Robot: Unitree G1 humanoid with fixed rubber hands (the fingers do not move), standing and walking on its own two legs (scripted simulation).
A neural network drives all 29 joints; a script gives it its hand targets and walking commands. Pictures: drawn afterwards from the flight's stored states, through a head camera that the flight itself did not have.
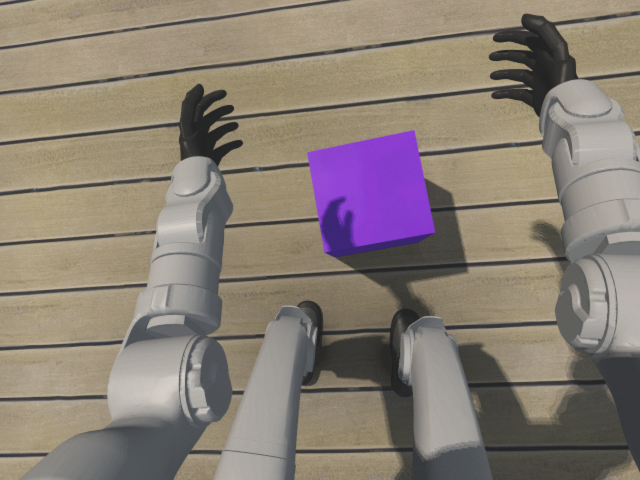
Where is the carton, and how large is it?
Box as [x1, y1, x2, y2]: [307, 130, 434, 256]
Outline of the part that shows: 413,130 307,152 324,252 333,256 339,256 413,243 421,240 434,232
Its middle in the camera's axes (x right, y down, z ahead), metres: +0.11 -0.08 +0.87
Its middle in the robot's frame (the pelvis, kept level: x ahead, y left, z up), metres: +0.48 +0.01 -0.51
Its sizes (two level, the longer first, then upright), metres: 0.210 0.200 0.250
